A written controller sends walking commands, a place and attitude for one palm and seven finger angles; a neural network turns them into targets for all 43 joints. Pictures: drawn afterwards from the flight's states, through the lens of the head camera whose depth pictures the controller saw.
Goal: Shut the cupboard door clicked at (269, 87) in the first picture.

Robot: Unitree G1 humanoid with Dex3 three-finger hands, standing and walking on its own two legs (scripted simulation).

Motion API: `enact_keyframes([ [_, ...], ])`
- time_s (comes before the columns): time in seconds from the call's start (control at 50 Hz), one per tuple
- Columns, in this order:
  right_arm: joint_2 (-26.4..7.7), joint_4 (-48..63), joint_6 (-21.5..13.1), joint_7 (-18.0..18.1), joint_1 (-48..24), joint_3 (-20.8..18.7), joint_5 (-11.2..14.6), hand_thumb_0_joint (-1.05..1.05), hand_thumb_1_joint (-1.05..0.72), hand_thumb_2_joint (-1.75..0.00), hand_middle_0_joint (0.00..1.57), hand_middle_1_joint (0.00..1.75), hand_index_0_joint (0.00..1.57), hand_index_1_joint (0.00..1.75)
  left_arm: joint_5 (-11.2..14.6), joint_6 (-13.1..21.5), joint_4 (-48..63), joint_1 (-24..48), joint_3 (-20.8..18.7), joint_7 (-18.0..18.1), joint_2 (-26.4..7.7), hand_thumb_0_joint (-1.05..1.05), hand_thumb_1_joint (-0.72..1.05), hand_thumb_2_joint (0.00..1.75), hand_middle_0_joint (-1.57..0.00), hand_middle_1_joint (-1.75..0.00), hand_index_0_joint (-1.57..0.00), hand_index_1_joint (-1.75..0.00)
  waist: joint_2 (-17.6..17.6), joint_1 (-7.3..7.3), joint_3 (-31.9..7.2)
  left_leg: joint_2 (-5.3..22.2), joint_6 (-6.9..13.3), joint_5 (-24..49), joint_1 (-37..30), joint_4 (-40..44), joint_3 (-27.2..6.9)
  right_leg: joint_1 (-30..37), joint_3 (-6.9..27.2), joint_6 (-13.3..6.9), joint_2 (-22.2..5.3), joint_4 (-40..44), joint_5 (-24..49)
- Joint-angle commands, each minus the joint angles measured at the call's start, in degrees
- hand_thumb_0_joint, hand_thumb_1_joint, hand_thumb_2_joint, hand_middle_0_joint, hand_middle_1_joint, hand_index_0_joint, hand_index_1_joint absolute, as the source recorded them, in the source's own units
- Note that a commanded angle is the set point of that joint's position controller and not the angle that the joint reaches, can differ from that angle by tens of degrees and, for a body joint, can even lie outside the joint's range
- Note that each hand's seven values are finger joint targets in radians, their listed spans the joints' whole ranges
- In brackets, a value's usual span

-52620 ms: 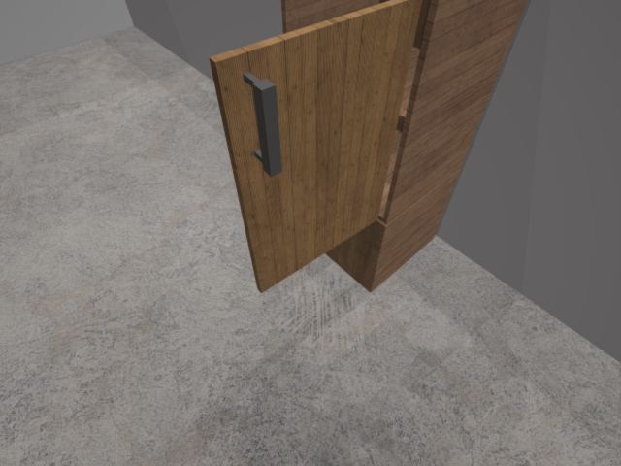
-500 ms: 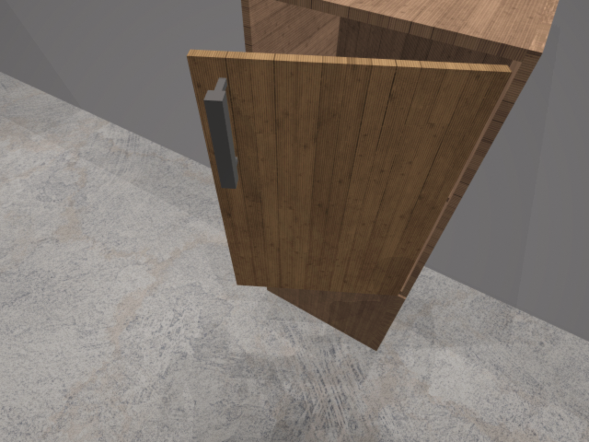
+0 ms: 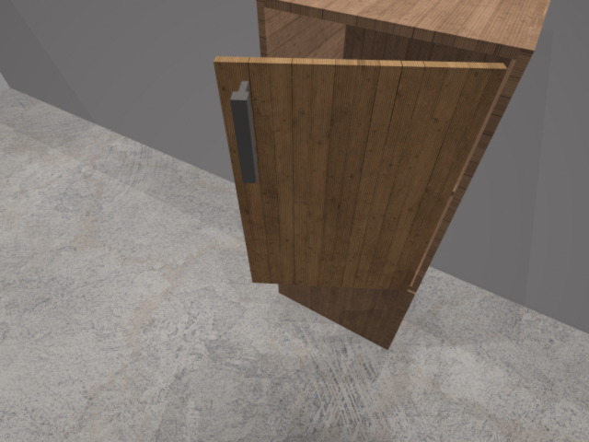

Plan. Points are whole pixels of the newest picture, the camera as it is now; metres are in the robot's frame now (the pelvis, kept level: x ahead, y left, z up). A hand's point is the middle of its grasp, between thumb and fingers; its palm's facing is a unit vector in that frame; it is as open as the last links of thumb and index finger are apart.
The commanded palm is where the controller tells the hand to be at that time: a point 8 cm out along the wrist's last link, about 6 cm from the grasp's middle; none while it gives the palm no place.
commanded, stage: look again from close up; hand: left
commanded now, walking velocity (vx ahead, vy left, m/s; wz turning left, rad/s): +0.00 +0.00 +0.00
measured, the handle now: (247, 133) +0.53 +0.11 +0.15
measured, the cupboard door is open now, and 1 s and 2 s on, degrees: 27 27 27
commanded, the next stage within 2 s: shuffle to correct the standing spot in 0.62 s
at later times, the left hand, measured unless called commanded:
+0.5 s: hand out of the picture +0.10 +0.20 -0.16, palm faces -0.04 -0.96 -0.28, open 7.4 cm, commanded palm none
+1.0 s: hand out of the picture +0.11 +0.17 -0.17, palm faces -0.04 -0.97 -0.25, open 7.4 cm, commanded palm none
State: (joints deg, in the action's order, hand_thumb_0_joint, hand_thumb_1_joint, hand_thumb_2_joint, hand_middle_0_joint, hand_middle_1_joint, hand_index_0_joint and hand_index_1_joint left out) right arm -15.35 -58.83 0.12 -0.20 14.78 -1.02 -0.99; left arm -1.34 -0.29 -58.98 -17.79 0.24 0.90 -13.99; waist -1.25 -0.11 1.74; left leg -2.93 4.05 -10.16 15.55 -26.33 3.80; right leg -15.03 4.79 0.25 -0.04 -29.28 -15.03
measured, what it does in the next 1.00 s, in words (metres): shifts its weight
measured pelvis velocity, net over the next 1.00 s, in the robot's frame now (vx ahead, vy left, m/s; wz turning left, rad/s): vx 0.07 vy -0.04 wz -0.02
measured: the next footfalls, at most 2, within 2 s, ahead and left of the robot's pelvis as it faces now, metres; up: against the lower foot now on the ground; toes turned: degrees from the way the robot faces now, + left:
left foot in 1.46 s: +0.13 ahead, +0.05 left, +0.00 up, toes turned +0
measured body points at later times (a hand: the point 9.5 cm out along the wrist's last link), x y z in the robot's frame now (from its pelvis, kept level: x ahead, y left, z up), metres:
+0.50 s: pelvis +0.04 -0.02 +0.00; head +0.06 -0.01 +0.45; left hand +0.10 +0.25 -0.14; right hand +0.12 -0.28 -0.14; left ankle +0.05 +0.07 -0.74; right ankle +0.03 -0.14 -0.74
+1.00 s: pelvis +0.07 -0.04 +0.00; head +0.10 -0.04 +0.45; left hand +0.11 +0.22 -0.15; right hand +0.12 -0.29 -0.15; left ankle +0.05 +0.07 -0.74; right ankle +0.03 -0.14 -0.74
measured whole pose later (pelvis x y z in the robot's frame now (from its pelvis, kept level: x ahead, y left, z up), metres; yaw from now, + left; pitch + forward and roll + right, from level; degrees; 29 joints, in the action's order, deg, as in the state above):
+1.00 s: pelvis +0.07 -0.04 +0.00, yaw -1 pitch +0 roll +2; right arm -11.9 -62.1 0.1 1.7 10.2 0.2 -1.4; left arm -1.2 -1.6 -59.8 -12.9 -0.5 0.6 -14.1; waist 2.1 -0.1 2.5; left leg -1.1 1.0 -17.4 10.6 -27.9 3.8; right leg -12.1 2.3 -0.8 1.0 -33.5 -21.2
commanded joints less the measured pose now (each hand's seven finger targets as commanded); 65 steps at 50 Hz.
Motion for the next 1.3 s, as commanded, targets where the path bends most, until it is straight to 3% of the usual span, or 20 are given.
enact_keyframes([
  [0.0, -8.7, 3.34, -2.34, 0.81, -1.86, -1.9, 0.15, 0.0, -0.9, -0.9, 0.2, 0.3, 0.2, 0.3, 0.07, 2.0, 2.65, 1.81, -1.43, 0.26, -9.15, 0.0, 0.9, 0.9, -0.2, -0.3, -0.2, -0.3, 2.31, -0.24, 0.75, 8.89, -0.35, -16.16, -0.77, 9.81, -11.9, -3.87, 5.81, -3.79, -3.64, 7.48, -9.82],
  [0.14, -9.45, 1.58, -2.74, 0.87, -2.94, -1.58, 0.29, 0.0, -0.9, -0.9, 0.2, 0.3, 0.2, 0.3, 0.15, 2.05, 0.2, 1.82, -0.95, 0.2, -9.5, 0.0, 0.9, 0.9, -0.2, -0.3, -0.2, -0.3, 0.7, 0.21, 0.9, 9.47, -0.48, -13.6, -1.58, 10.65, -12.05, -2.29, 4.61, -3.3, -4.1, 7.27, -4.87],
  [0.38, -9.46, 0.16, -3.29, 1.2, -5.75, -0.95, 0.5, 0.0, -0.9, -0.9, 0.2, 0.3, 0.2, 0.3, 0.4, 2.57, -0.14, 5.66, -1.07, 0.53, -11.38, 0.0, 0.9, 0.9, -0.2, -0.3, -0.2, -0.3, 1.96, 0.2, -3.53, 9.18, -1.06, 8.13, -7.37, 5.33, -8.51, 2.95, 4.67, -2.69, -5.52, 6.33, 11.69],
  [0.56, -9.89, -0.09, -3.06, 1.3, -7.98, -0.92, 0.4, 0.0, -0.9, -0.9, 0.2, 0.3, 0.2, 0.3, 0.39, 2.3, 1.04, 8.33, -1.45, 0.48, -12.29, 0.0, 0.9, 0.9, -0.2, -0.3, -0.2, -0.3, 2.33, 0.47, -3.23, 9.49, -1.17, 10.95, -8.57, 5.68, -8.47, 3.96, 4.07, -2.45, -5.3, 6.56, 13.14],
  [0.7, -10.75, -0.17, -3.0, 1.38, -8.62, -0.89, 0.33, 0.0, -0.9, -0.9, 0.2, 0.3, 0.2, 0.3, 0.52, 2.48, 1.62, 9.2, -1.74, 0.54, -13.31, 0.0, 0.9, 0.9, -0.2, -0.3, -0.2, -0.3, 2.35, 0.28, -6.29, 9.53, -1.59, 14.75, -10.96, 4.98, -7.91, 6.4, 4.01, -2.62, -6.02, 6.44, 18.67],
  [0.76, -5.54, -1.49, -2.33, 1.48, -6.37, 0.37, 0.03, 0.0, -0.9, -0.9, 0.2, 0.3, 0.2, 0.3, 0.66, 1.46, 0.02, 6.26, -0.6, 0.7, -7.7, 0.0, 0.9, 0.9, -0.2, -0.3, -0.2, -0.3, 1.89, 0.07, -6.11, 10.19, -1.94, 14.64, -11.94, 4.79, -7.49, 5.75, 2.19, -1.68, -4.67, 5.39, 15.24],
  [0.82, -6.27, -1.72, -1.58, 1.83, -5.14, 0.09, -0.21, 0.0, -0.9, -0.9, 0.2, 0.3, 0.2, 0.3, 0.41, 0.43, -0.1, 4.84, -0.74, 0.5, -7.06, 0.0, 0.9, 0.9, -0.2, -0.3, -0.2, -0.3, 0.84, -0.05, -3.09, 11.82, -1.24, 13.08, -11.46, 4.84, -8.43, 2.57, 0.25, -1.31, -3.19, 3.2, 9.27],
  [0.9, -8.29, -1.48, -0.92, 2.85, -2.65, -1.18, -0.43, 0.0, -0.9, -0.9, 0.2, 0.3, 0.2, 0.3, 0.01, -0.47, 1.44, 3.06, -1.58, -0.04, -6.31, 0.0, 0.9, 0.9, -0.2, -0.3, -0.2, -0.3, -2.34, -0.41, -0.85, 16.67, 2.35, 15.77, -11.91, 4.59, -13.16, -3.09, -1.98, -1.33, -0.76, -2.61, 1.46],
  [0.94, -8.87, -0.99, -0.74, 3.27, -1.1, -1.96, -0.58, 0.0, -0.9, -0.9, 0.2, 0.3, 0.2, 0.3, -0.04, -0.77, 2.38, 2.18, -2.14, -0.34, -5.57, 0.0, 0.9, 0.9, -0.2, -0.3, -0.2, -0.3, -4.6, -0.65, -0.91, 19.94, 4.85, 19.02, -12.23, 4.13, -15.55, -5.51, -3.45, -1.34, -0.17, -6.57, -6.18],
  [0.98, -8.78, -0.8, -0.61, 3.51, -0.58, -2.4, -0.73, 0.0, -0.9, -0.9, 0.2, 0.3, 0.2, 0.3, -0.07, -0.96, 3.11, 1.43, -2.61, -0.67, -4.62, 0.0, 0.9, 0.9, -0.2, -0.3, -0.2, -0.3, -5.82, -0.51, -0.32, 21.49, 6.06, 22.28, -10.64, 2.64, -15.5, -5.56, -4.28, -1.54, -0.69, -6.84, -10.09],
  [1.0, -8.56, -0.43, -0.62, 3.63, -0.91, -2.49, -0.73, 0.0, -0.9, -0.9, 0.2, 0.3, 0.2, 0.3, -0.1, -0.97, 3.1, -0.28, -2.91, -0.83, -4.24, 0.0, 0.9, 0.9, -0.2, -0.3, -0.2, -0.3, -4.95, 0.3, -1.41, 20.59, 5.21, 22.49, -8.31, 0.22, -13.87, -2.0, -4.13, -1.81, -0.91, -3.63, -6.43],
  [1.02, -8.04, -0.14, -0.64, 3.69, -1.6, -2.55, -0.56, 0.0, -0.9, -0.9, 0.2, 0.3, 0.2, 0.3, -0.24, -0.86, 2.64, -2.64, -3.24, -0.88, -4.18, 0.0, 0.9, 0.9, -0.2, -0.3, -0.2, -0.3, -2.46, 1.4, -2.48, 17.81, 3.06, 19.1, -3.91, -3.59, -10.49, 3.65, -3.22, -2.1, -1.5, 1.26, 2.42],
  [1.04, -5.71, 0.39, -0.65, 3.58, -1.95, -2.23, -0.27, 0.0, -0.9, -0.9, 0.2, 0.3, 0.2, 0.3, -0.49, -0.57, 2.33, -5.1, -3.58, -0.59, -5.35, 0.0, 0.9, 0.9, -0.2, -0.3, -0.2, -0.3, 4.95, 2.08, -2.69, 11.75, -0.58, 7.71, 3.1, -9.71, -3.7, 9.62, 1.88, -2.94, -5.63, 5.14, 13.14],
  [1.06, -1.08, 1.42, -0.47, 3.48, -3.44, -1.25, 0.11, 0.0, -0.9, -0.9, 0.2, 0.3, 0.2, 0.3, -0.54, -0.04, 1.21, -8.4, -4.15, 0.1, -7.51, 0.0, 0.9, 0.9, -0.2, -0.3, -0.2, -0.3, 18.67, 3.44, -2.01, 3.94, -3.87, -14.56, 11.46, -18.82, 2.99, 14.67, 11.16, -4.4, -13.33, 9.58, 31.03],
  [1.08, -0.86, 1.83, 0.03, 3.56, -5.54, -0.99, 0.36, 0.0, -0.9, -0.9, 0.2, 0.3, 0.2, 0.3, -0.04, 0.55, 0.39, -9.83, -3.28, 0.66, -5.98, 0.0, 0.9, 0.9, -0.2, -0.3, -0.2, -0.3, 15.11, 4.04, -0.64, 4.27, -3.63, -24.97, 11.61, -25.51, -2.16, 11.17, 12.62, -5.9, -16.62, 9.23, 46.69],
  [1.1, 0.34, 0.96, -0.11, 3.44, -4.37, -0.9, 0.51, 0.0, -0.9, -0.9, 0.2, 0.3, 0.2, 0.3, -0.07, 0.92, 0.28, -8.09, -2.56, 1.12, -4.25, 0.0, 0.9, 0.9, -0.2, -0.3, -0.2, -0.3, 9.8, 2.38, -0.28, 5.0, -3.65, -22.73, 11.82, -28.62, -4.12, 11.35, 10.53, -8.57, -16.07, 7.34, 51.94],
  [1.12, 1.13, -0.13, -0.34, 3.11, -3.45, -0.69, 0.71, 0.0, -0.9, -0.9, 0.2, 0.3, 0.2, 0.3, 0.17, 1.58, 0.13, -6.91, -2.2, 1.34, -3.69, 0.0, 0.9, 0.9, -0.2, -0.3, -0.2, -0.3, 5.25, 1.56, -2.03, 5.08, -4.15, -20.38, 11.57, -29.76, -4.06, 13.17, 8.78, -9.99, -15.06, 6.03, 54.41],
  [1.16, 0.57, -0.79, -0.53, 2.64, -3.35, -1.07, 0.97, 0.0, -0.9, -0.9, 0.2, 0.3, 0.2, 0.3, 0.17, 2.62, 0.5, -5.54, -2.3, 1.71, -4.94, 0.0, 0.9, 0.9, -0.2, -0.3, -0.2, -0.3, 4.31, 1.23, -2.76, 5.12, -4.43, -17.97, 10.54, -26.82, -3.79, 13.8, 6.92, -9.96, -13.81, 5.69, 54.32],
  [1.22, -0.42, -0.37, -0.45, 2.51, -4.45, -1.41, 1.29, 0.0, -0.9, -0.9, 0.2, 0.3, 0.2, 0.3, 0.08, 3.07, 0.57, -5.39, -2.66, 1.91, -6.49, 0.0, 0.9, 0.9, -0.2, -0.3, -0.2, -0.3, 4.92, 1.7, -3.08, 4.57, -4.37, -14.69, 9.01, -20.32, -3.94, 14.2, 7.84, -9.24, -13.39, 5.89, 51.08],
  [1.28, 2.93, -0.36, 0.08, 2.45, -4.33, -0.72, 1.25, 0.0, -0.9, -0.9, 0.2, 0.3, 0.2, 0.3, 0.09, 2.41, -0.69, -7.84, -1.97, 2.24, -2.99, 0.0, 0.9, 0.9, -0.2, -0.3, -0.2, -0.3, 6.47, 2.45, -3.27, 3.78, -4.85, -13.16, 8.29, -17.11, -3.61, 14.41, 8.43, -8.12, -13.74, 5.89, 50.46],
])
